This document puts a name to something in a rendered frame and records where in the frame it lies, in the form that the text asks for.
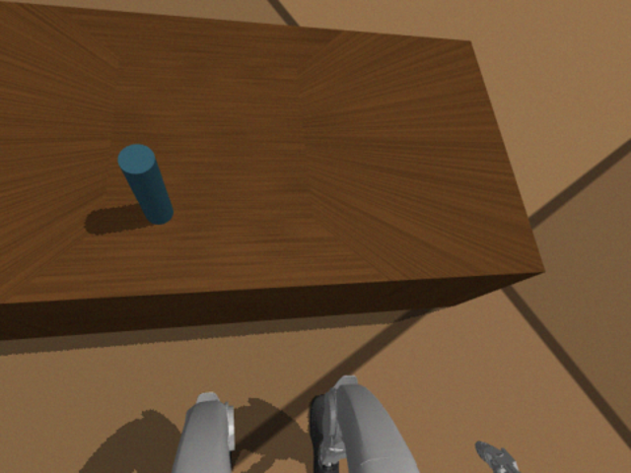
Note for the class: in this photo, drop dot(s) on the right robot hand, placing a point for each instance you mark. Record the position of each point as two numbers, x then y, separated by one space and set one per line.
499 460

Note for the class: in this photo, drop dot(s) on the right robot foot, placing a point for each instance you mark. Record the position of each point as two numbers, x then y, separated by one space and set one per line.
316 414

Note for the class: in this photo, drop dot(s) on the can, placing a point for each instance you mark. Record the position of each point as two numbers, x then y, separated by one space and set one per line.
140 168

